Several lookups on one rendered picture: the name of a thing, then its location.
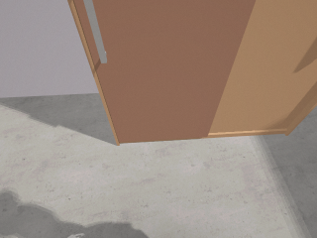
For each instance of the wardrobe door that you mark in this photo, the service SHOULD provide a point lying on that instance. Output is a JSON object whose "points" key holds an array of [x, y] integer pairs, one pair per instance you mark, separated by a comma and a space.
{"points": [[168, 62], [274, 74]]}

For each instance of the handle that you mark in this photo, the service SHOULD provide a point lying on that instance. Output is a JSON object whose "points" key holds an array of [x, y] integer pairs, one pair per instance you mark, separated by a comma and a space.
{"points": [[95, 30]]}

